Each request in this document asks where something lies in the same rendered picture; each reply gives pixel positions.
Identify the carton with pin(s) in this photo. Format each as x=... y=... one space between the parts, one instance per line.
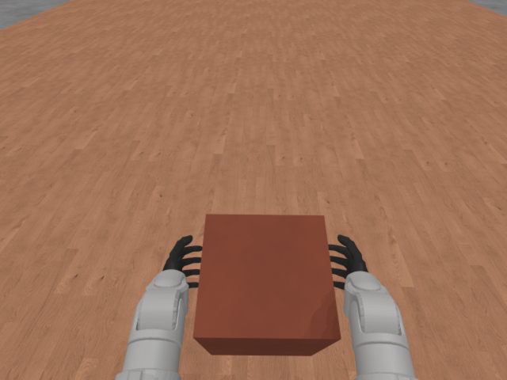
x=266 y=286

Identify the left robot forearm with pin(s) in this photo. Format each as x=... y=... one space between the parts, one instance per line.
x=156 y=337

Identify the right robot forearm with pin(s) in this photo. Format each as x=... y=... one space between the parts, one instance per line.
x=378 y=334

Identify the left robot hand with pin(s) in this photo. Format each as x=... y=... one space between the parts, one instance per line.
x=176 y=262

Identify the right robot hand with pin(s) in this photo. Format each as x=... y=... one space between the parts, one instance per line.
x=353 y=263

